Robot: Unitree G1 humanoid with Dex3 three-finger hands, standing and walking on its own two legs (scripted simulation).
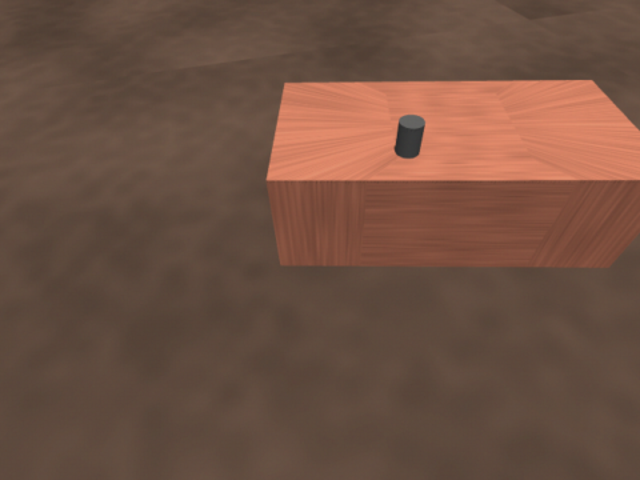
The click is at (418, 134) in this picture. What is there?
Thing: squat round
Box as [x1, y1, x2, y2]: [395, 115, 424, 158]
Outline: 416,115 405,115 399,119 395,152 402,157 409,158 414,157 418,154 424,126 424,120
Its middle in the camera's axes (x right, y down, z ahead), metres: +0.29 -0.34 +1.29
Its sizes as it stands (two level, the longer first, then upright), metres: 0.084 0.084 0.116
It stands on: a support 0.45 m high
